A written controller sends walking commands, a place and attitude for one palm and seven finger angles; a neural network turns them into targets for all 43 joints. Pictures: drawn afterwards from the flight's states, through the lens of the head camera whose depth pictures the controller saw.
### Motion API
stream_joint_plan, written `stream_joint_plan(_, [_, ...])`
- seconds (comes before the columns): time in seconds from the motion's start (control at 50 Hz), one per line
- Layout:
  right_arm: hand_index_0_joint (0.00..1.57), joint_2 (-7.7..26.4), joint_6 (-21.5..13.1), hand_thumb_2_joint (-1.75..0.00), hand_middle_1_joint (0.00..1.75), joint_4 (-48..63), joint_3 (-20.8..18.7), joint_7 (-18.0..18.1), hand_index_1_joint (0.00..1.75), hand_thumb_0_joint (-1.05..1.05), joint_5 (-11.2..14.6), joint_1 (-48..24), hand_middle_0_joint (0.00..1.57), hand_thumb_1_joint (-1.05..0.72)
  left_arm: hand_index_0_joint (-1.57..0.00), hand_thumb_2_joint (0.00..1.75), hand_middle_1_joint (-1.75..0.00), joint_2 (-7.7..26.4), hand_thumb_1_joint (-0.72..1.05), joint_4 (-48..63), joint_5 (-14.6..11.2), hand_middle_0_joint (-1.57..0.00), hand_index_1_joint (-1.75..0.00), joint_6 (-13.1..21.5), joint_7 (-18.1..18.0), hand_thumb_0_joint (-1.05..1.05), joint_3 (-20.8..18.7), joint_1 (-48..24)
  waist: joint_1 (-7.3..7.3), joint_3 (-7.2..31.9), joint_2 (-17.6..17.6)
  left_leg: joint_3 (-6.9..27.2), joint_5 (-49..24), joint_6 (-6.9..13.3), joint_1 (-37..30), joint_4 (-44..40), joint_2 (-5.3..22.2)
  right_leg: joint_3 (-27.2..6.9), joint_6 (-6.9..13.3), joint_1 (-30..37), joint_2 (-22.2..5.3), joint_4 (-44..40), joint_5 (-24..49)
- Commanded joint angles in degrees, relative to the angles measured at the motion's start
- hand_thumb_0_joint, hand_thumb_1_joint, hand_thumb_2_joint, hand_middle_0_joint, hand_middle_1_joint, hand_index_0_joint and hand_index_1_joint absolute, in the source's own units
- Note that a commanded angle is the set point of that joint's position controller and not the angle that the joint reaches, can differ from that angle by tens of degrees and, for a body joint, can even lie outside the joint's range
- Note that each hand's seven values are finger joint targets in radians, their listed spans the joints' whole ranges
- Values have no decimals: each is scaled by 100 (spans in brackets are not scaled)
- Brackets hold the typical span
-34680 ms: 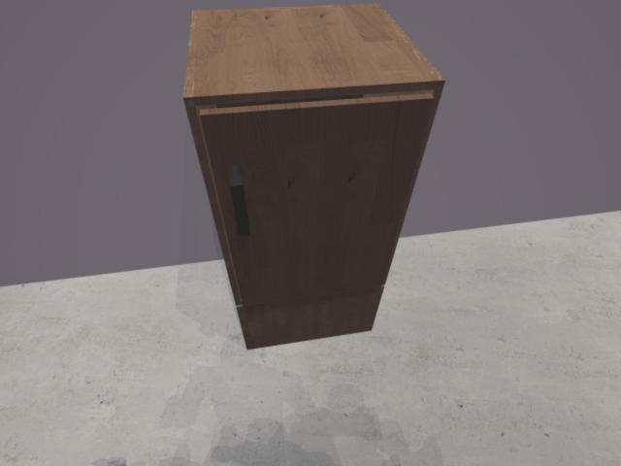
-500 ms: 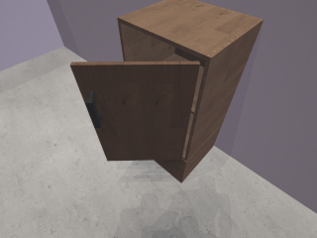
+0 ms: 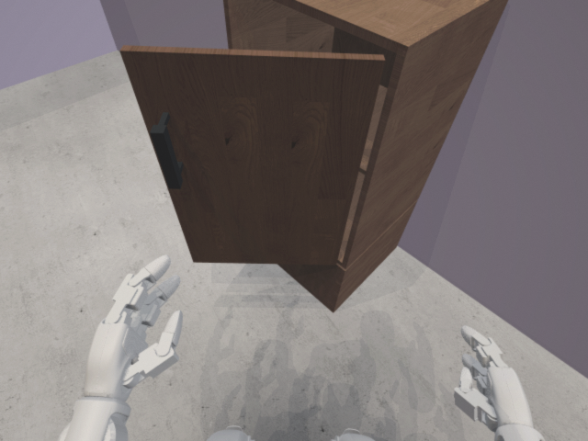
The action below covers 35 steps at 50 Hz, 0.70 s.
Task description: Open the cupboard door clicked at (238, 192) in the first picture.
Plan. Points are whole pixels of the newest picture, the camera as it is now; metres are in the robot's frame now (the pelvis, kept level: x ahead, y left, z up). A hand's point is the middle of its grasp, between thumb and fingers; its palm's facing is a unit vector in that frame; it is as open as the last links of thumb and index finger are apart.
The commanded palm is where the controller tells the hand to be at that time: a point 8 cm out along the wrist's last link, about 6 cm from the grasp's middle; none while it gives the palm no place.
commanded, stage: raise the hand with hooked fingers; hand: left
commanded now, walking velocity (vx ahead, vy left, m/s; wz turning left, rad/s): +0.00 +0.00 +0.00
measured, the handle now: (170, 151) +0.57 +0.27 +0.04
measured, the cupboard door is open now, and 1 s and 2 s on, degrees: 44 44 44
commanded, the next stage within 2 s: move the hooked fingers beside the handle in 1.76 s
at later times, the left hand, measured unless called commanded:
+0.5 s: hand (124, 340) +0.23 +0.23 +0.03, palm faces +0.06 -1.00 -0.05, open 11.1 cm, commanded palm +0.20 +0.29 +0.03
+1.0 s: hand (83, 308) +0.26 +0.29 +0.05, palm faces +0.07 -1.00 -0.05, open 13.7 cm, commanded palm +0.24 +0.34 +0.05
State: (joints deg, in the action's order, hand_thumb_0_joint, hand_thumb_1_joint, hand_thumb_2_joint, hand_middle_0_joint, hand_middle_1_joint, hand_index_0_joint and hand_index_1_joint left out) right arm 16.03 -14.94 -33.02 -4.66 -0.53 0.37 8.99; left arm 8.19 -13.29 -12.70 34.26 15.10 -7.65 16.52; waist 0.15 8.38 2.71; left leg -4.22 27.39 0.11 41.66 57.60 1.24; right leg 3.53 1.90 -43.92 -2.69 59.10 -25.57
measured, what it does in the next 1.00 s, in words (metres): stands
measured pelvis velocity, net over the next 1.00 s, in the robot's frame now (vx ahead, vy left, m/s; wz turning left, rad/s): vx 0.00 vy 0.03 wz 0.02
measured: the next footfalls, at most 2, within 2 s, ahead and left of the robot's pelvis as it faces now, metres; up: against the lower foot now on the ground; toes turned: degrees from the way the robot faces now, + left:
none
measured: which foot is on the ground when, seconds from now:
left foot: down 0.00-1.00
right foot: down 0.00-1.00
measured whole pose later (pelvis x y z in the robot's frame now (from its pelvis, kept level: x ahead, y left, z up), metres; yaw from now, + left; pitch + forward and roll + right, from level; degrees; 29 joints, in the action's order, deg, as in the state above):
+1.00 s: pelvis +0.00 +0.03 +0.00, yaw +1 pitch +14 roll -3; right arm 14.6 -11.9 -30.1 2.0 3.0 1.5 13.8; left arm 19.1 -14.9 -18.6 20.0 22.9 -19.6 6.1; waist 0.9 6.4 -0.9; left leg -1.3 28.5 2.3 45.3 60.1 1.4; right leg 6.2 -0.2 -43.8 -2.3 56.0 -25.6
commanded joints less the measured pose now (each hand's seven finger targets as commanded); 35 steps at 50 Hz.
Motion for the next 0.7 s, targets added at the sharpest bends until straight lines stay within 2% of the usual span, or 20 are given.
stream_joint_plan(0.0, [20,570,4,-90,30,1418,-83,70,30,0,125,-365,20,-90,-23,72,-57,1075,48,1348,-395,-23,-57,-92,160,0,-774,321,358,708,-189,138,-407,35,768,-118,-355,-714,-28,551,99,-757,-370])
stream_joint_plan(0.04, [20,506,36,-90,30,1431,-62,178,30,0,103,-80,20,-90,-23,70,-60,1130,43,2289,-360,-23,-60,-81,-55,0,-782,-244,127,1189,-435,225,-700,138,463,117,-245,-773,-80,557,124,-741,6])
stream_joint_plan(0.06, [20,457,43,-90,30,1381,-34,226,30,0,85,40,20,-90,-24,69,-62,1155,41,2583,-320,-24,-62,-28,-147,0,-781,-363,53,1241,-566,279,-790,142,397,155,-196,-737,-79,546,141,-715,162])
stream_joint_plan(0.08, [20,443,34,-90,30,1322,1,269,30,0,69,102,20,-90,-24,68,-63,1139,39,2824,-291,-24,-63,55,-198,0,-699,-552,-60,1241,-638,333,-842,151,342,205,-162,-691,-80,456,167,-691,265])
stream_joint_plan(0.1, [20,482,16,-90,30,1251,42,314,30,0,46,176,20,-90,-24,67,-64,1210,36,3073,-300,-24,-64,126,-172,0,-623,-904,-218,1274,-484,413,-908,172,365,332,-112,-666,-82,341,227,-578,388])
stream_joint_plan(0.14, [20,483,-47,-90,30,1063,98,378,30,0,46,195,20,-90,-24,65,-68,1089,32,2752,-279,-24,-68,132,-34,0,-431,-782,-324,1085,-655,467,-891,165,420,408,-80,-604,-78,147,241,-579,441])
stream_joint_plan(0.16, [20,507,-81,-90,30,983,128,398,30,0,63,199,20,-90,-24,64,-69,1078,29,2548,-303,-24,-69,73,84,0,-397,-780,-369,1014,-604,499,-802,161,507,420,-69,-566,-88,80,255,-598,319])
stream_joint_plan(0.2, [20,574,-126,-90,30,901,188,456,30,0,94,182,20,-90,-25,62,-72,1177,25,2013,-392,-25,-72,-218,369,0,-403,-800,-350,891,-617,549,-698,159,631,399,-69,-546,-66,81,287,-621,153])
stream_joint_plan(0.24, [20,584,-138,-90,30,878,181,487,30,0,153,163,20,-90,-25,60,-75,1388,20,1773,-473,-25,-75,-584,528,0,-741,-608,-170,1207,-513,554,-713,146,606,243,-84,-507,-95,370,251,-705,89])
stream_joint_plan(0.26, [20,565,-137,-90,30,924,189,491,30,0,172,130,20,-90,-25,59,-76,1357,18,1685,-533,-25,-76,-786,578,0,-773,-500,-106,1237,-486,536,-748,146,599,166,-107,-519,-112,511,233,-780,107])
stream_joint_plan(0.28, [20,553,-118,-90,30,934,180,499,30,0,186,137,20,-90,-25,58,-78,1454,15,1611,-584,-25,-78,-956,573,0,-973,-433,-45,1359,-277,543,-824,148,583,84,-115,-488,-133,697,223,-826,151])
stream_joint_plan(0.3, [20,528,-87,-90,30,938,188,508,30,0,175,50,20,-90,-25,57,-80,1566,13,1343,-667,-25,-80,-1118,576,0,-1183,-320,61,1257,-221,553,-867,132,663,53,-119,-526,-122,821,233,-862,137])
stream_joint_plan(0.32, [20,509,-80,-90,30,974,196,494,30,0,175,72,20,-90,-26,56,-81,1561,11,1524,-712,-26,-81,-1158,551,0,-1260,-388,90,1374,-214,538,-916,133,607,-15,-132,-512,-143,913,200,-893,158])
stream_joint_plan(0.34, [20,494,-82,-90,30,968,186,491,30,0,167,64,20,-90,-26,55,-82,1672,8,1616,-718,-26,-82,-1162,484,0,-1416,-396,144,1468,-247,532,-995,129,554,-64,-127,-509,-143,1005,181,-899,212])
stream_joint_plan(0.4, [20,447,-108,-90,30,931,195,465,30,0,118,74,20,-90,-26,52,-87,1661,1,1634,-727,-26,-87,-999,280,0,-1489,-410,192,1334,-225,577,-1159,117,443,-221,-114,-360,-103,1013,226,-810,446])
stream_joint_plan(0.46, [20,504,-134,-90,30,842,172,439,30,0,114,211,20,-90,-27,49,-92,1537,-6,1470,-657,-27,-92,-749,255,0,-1344,-521,43,1103,-238,541,-982,125,413,-283,-124,-323,-134,719,213,-862,277])
stream_joint_plan(0.54, [20,632,-150,-90,30,823,154,447,30,0,122,340,20,-90,-27,45,-98,1626,-15,1281,-656,-27,-98,-628,425,0,-1310,-737,-27,987,-380,545,-875,127,228,-417,-122,-204,-105,525,241,-854,231])
stream_joint_plan(0.6, [20,697,-157,-90,30,844,142,472,30,0,128,425,20,-90,-28,42,-102,1791,-22,1380,-739,-28,-102,-608,497,0,-1447,-886,27,1177,-412,595,-1101,117,8,-514,-111,-108,-61,678,290,-775,510])
stream_joint_plan(0.62, [20,704,-144,-90,30,855,144,467,30,0,129,457,20,-90,-28,41,-103,1806,-24,1367,-715,-28,-103,-619,520,0,-1473,-849,51,1235,-545,587,-1228,103,-97,-562,-111,-68,-58,692,294,-743,675])
stream_joint_plan(0.68, [20,717,-117,-90,30,843,162,463,30,0,133,481,20,-90,-29,38,-108,1816,-31,1364,-725,-29,-108,-655,502,0,-1473,-1025,3,1123,-745,607,-1290,74,-269,-641,-108,7,-56,582,313,-766,747])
